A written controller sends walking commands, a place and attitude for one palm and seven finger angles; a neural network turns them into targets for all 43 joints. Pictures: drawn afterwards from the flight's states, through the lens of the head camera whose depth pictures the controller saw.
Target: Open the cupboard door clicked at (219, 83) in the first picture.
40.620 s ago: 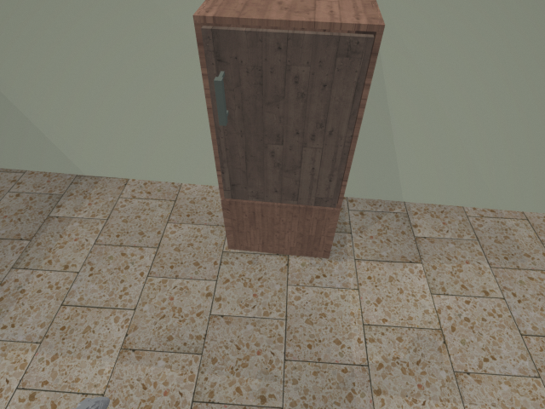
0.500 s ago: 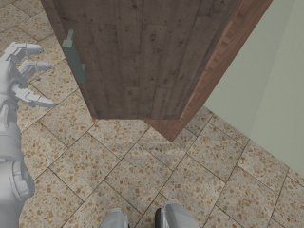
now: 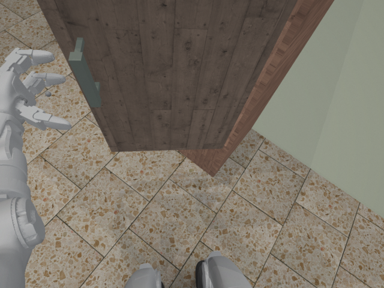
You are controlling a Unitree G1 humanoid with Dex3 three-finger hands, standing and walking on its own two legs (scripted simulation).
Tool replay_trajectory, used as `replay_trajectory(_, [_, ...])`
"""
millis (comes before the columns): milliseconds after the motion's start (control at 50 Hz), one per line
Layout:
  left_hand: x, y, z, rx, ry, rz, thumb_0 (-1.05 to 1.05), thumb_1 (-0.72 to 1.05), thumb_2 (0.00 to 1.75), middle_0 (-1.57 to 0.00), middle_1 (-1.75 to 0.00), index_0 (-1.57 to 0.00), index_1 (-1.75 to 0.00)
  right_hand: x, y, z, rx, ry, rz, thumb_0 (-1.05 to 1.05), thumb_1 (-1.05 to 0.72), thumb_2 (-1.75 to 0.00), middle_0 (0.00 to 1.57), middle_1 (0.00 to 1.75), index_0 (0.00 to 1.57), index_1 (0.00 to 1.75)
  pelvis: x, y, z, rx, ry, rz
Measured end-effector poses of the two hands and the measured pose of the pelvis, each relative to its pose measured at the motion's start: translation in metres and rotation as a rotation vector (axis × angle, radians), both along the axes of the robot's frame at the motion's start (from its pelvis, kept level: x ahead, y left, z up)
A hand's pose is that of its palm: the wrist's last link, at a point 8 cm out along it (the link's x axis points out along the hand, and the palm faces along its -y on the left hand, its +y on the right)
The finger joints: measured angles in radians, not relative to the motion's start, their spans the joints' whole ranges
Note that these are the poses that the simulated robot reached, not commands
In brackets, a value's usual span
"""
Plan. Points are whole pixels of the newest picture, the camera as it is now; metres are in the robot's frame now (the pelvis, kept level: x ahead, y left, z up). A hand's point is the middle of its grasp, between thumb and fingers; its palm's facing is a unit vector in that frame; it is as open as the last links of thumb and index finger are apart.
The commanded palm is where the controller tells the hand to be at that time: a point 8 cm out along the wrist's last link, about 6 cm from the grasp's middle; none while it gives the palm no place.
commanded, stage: move the hooked fingers beside the handle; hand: left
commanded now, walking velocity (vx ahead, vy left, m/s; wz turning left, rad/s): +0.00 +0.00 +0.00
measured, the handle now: (88, 75) +0.53 +0.18 +0.07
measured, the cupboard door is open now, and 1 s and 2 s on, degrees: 43 43 42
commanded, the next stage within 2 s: slide the fingers in behind the handle in 0.74 s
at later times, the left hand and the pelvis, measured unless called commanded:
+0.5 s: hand (52, 96) +0.48 +0.24 +0.07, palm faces +0.01 -1.00 -0.01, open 14.0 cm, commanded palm +0.46 +0.29 +0.07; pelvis -0.01 -0.01 +0.00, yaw +1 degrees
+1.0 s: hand (55, 93) +0.48 +0.24 +0.07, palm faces -0.01 -1.00 -0.01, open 14.0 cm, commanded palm +0.46 +0.28 +0.07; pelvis +0.00 -0.01 +0.00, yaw +1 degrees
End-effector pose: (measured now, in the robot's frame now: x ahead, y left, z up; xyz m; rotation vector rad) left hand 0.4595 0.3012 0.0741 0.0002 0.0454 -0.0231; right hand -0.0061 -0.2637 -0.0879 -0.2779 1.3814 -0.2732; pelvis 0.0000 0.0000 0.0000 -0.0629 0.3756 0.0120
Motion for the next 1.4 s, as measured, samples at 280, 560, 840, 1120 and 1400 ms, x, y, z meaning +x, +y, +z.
replay_trajectory(280, [-0.007, 0.005, 0.006, 0.023, -0.02, 0.02, -0.01, -0.5, 0.3, -0.3, -1.2, -0.3, -1.2, 0.023, -0.007, -0.001, -0.012, -0.051, 0.044, 0.0, -0.9, -0.9, 0.2, 0.3, 0.21, 0.3, -0.002, -0.004, 0.0, 0.0, -0.016, 0.015])
replay_trajectory(560, [0.002, -0.002, -0.003, 0.03, -0.015, 0.04, -0.01, -0.5, 0.3, -0.3, -1.2, -0.3, -1.2, 0.015, -0.015, -0.003, -0.027, -0.044, 0.032, 0.0, -0.9, -0.9, 0.2, 0.3, 0.21, 0.3, -0.006, -0.009, -0.005, 0.005, 0.0, 0.007])
replay_trajectory(840, [0.0, -0.003, -0.001, 0.023, 0.01, 0.008, -0.01, -0.5, 0.3, -0.3, -1.2, -0.3, -1.2, 0.003, -0.013, -0.002, -0.013, -0.002, 0.016, 0.0, -0.9, -0.9, 0.2, 0.3, 0.21, 0.3, -0.003, -0.009, -0.002, 0.005, 0.003, 0.006])
replay_trajectory(1120, [0.002, -0.016, -0.002, 0.004, -0.007, 0.012, -0.01, -0.5, 0.3, -0.3, -1.2, -0.3, -1.2, 0.018, -0.009, -0.002, -0.006, -0.045, 0.02, 0.0, -0.9, -0.9, 0.2, 0.3, 0.21, 0.3, -0.001, -0.007, -0.001, 0.004, -0.007, 0.006])
replay_trajectory(1400, [-0.005, -0.029, -0.004, 0.01, -0.021, 0.011, -0.01, -0.5, 0.3, -0.3, -1.2, -0.3, -1.2, 0.025, -0.003, -0.006, 0.017, -0.067, 0.033, 0.0, -0.9, -0.9, 0.2, 0.3, 0.21, 0.3, -0.001, -0.005, -0.001, 0.006, -0.019, 0.012])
